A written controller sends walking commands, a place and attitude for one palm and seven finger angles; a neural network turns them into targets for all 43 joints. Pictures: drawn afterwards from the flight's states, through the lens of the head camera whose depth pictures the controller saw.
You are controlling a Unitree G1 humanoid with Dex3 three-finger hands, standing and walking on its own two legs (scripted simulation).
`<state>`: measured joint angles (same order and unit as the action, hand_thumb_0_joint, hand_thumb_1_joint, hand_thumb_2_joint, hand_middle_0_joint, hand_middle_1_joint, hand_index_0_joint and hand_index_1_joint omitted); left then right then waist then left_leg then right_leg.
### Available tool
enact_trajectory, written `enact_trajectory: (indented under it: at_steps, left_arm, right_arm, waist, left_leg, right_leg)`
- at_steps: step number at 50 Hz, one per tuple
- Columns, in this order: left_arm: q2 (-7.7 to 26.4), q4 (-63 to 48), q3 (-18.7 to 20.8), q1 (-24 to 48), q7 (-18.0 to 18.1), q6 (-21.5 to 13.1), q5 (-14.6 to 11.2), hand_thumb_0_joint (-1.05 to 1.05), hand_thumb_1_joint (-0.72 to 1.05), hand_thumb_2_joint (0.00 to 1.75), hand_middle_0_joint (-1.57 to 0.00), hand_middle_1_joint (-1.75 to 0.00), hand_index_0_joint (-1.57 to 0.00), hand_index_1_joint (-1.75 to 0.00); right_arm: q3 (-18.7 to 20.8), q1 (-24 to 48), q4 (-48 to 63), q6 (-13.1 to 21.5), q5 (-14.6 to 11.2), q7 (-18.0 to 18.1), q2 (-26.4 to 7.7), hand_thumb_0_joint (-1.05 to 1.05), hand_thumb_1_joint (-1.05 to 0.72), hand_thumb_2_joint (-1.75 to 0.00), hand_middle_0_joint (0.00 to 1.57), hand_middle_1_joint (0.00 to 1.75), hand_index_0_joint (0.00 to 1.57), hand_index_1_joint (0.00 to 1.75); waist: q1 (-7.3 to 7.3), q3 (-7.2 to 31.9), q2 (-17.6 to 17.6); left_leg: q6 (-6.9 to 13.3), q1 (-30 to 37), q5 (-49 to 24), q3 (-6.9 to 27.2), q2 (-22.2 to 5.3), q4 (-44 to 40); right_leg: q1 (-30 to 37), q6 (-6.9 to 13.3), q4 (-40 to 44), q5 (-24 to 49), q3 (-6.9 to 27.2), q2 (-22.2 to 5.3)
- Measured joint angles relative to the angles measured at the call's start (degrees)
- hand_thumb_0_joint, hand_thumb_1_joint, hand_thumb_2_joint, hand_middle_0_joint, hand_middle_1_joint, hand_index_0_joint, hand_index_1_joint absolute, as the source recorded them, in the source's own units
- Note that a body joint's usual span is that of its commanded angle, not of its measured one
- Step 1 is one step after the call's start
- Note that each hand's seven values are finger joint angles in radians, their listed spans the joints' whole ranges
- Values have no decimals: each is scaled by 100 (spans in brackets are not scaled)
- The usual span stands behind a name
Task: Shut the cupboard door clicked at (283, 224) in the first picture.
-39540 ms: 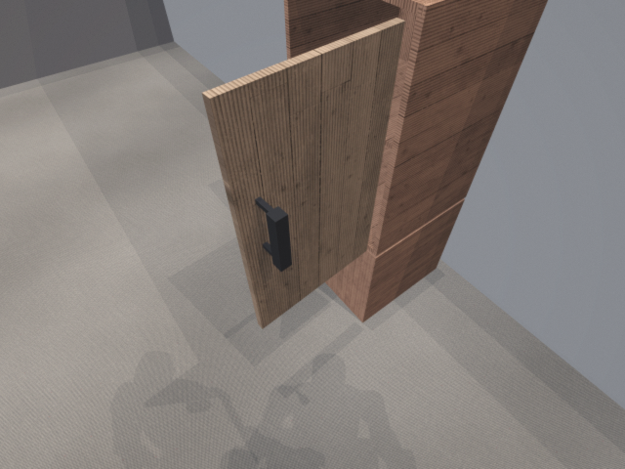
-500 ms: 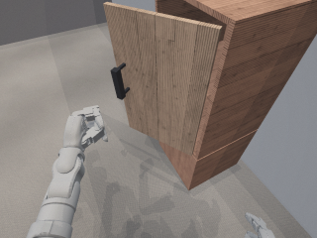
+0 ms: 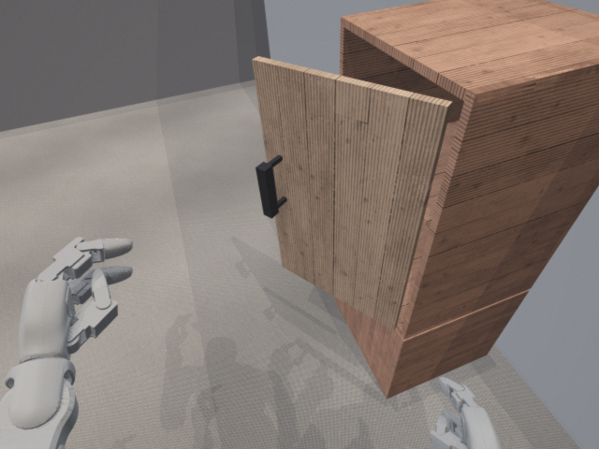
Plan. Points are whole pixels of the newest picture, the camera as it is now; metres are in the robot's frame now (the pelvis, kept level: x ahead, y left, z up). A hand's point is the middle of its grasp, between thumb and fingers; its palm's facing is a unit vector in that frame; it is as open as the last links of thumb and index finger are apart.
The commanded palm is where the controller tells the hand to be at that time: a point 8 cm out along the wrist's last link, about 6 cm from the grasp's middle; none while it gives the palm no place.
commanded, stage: draw the hand back to the body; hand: left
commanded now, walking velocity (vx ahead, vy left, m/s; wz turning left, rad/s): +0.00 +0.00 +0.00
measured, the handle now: (274, 186) +0.64 +0.14 -0.01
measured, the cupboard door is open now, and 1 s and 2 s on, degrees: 32 32 32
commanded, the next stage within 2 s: step back with the hand held close in 0.52 s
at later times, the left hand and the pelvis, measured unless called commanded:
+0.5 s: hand (73, 326) +0.19 +0.26 +0.16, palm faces +0.47 -0.78 -0.41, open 7.4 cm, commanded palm +0.14 +0.29 +0.17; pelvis -0.01 -0.01 +0.00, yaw -1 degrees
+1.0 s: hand (41, 333) +0.18 +0.29 +0.15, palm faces +0.39 -0.76 -0.51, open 7.4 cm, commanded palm +0.12 +0.32 +0.17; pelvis -0.03 +0.02 -0.01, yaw -1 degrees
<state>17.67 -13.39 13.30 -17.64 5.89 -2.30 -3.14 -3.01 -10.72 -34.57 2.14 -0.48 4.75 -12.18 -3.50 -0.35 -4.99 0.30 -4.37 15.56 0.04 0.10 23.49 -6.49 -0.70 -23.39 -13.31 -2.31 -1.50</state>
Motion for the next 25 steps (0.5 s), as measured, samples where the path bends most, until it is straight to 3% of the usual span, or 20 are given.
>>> enact_trajectory:
  at_steps: [11,18,25]
  left_arm:
    - [268,-759,829,-944,106,-240,-21,1,89,90,-34,-44,-34,-44]
    - [73,-536,699,-720,140,-275,1,1,89,90,-25,-34,-24,-34]
    - [116,-634,616,-765,101,-305,22,1,89,90,-22,-31,-21,-31]
  right_arm:
    - [235,-188,-223,242,-15,26,-139,1,-91,-90,20,30,21,30]
    - [276,-110,-288,370,-19,90,-188,2,-91,-90,20,30,21,30]
    - [238,-72,-253,497,5,99,-94,2,-91,-90,20,30,21,30]
  waist:
    - [-53,37,-68]
    - [-76,-45,-32]
    - [-11,-41,56]
  left_leg:
    - [-17,19,33,-11,-26,42]
    - [-19,-5,-20,0,-16,41]
    - [-48,29,-8,-37,-66,46]
  right_leg:
    - [8,14,-51,-33,9,25]
    - [-34,26,-100,-13,-1,13]
    - [-8,53,-81,6,34,65]
